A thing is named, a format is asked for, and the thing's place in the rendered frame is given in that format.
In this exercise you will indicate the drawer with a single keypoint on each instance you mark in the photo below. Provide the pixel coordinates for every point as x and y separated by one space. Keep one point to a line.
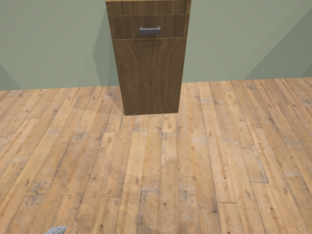
127 26

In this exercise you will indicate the cabinet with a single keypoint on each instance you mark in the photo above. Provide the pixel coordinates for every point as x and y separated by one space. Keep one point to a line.
149 70

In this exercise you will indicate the handle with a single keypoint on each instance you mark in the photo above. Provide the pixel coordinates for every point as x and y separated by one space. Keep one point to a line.
150 30

